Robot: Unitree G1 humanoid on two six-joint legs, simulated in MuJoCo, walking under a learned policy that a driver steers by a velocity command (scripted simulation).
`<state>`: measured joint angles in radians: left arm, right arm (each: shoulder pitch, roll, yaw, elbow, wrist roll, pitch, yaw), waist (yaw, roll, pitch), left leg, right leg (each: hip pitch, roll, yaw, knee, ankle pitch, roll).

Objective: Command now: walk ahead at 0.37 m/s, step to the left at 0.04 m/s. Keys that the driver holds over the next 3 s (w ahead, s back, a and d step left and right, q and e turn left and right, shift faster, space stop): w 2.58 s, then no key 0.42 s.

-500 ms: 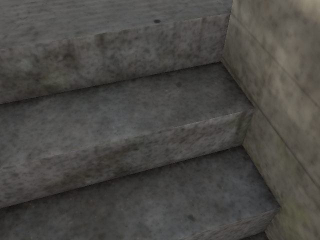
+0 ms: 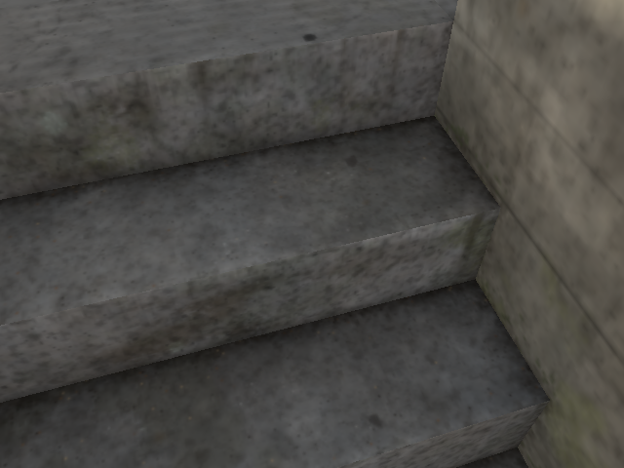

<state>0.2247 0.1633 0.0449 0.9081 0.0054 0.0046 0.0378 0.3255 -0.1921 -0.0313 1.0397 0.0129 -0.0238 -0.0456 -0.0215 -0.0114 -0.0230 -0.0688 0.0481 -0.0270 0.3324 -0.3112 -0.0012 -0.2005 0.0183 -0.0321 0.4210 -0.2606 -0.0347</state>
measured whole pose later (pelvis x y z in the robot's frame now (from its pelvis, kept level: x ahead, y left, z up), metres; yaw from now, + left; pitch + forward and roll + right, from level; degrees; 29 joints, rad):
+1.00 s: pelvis +0.01 +0.00 +0.00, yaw +0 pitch +2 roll +0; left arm 0.24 0.17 0.04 0.91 0.01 -0.01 0.03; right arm 0.34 -0.19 -0.03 1.04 0.01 -0.03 -0.06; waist -0.02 -0.02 -0.03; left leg -0.08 0.05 -0.03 0.38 -0.31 -0.03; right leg -0.21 0.01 -0.03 0.46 -0.29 -0.02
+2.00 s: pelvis +0.00 +0.00 +0.00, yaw +0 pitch +2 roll +1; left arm 0.23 0.17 0.04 0.91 0.01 -0.02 0.03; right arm 0.35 -0.19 -0.03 1.05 0.01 -0.03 -0.06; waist -0.02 -0.02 -0.02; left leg -0.08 0.05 -0.03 0.36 -0.30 -0.04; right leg -0.21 0.01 -0.03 0.45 -0.28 -0.03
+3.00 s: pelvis -0.03 +0.01 +0.00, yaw +0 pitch +2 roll +0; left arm 0.24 0.16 0.04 0.92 0.02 0.05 0.01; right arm 0.31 -0.18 -0.01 1.08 -0.01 -0.02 -0.03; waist 0.00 -0.04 -0.01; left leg -0.08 0.05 -0.02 0.30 -0.25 -0.04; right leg -0.21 0.00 -0.04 0.38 -0.20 -0.02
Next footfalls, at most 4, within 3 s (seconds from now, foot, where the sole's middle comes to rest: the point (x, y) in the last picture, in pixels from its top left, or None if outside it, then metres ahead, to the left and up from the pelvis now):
none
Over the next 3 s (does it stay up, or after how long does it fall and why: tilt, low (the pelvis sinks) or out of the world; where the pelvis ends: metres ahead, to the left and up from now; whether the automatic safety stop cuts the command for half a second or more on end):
stays up -0.03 0.01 0.00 its command is cut before an obstacle from the start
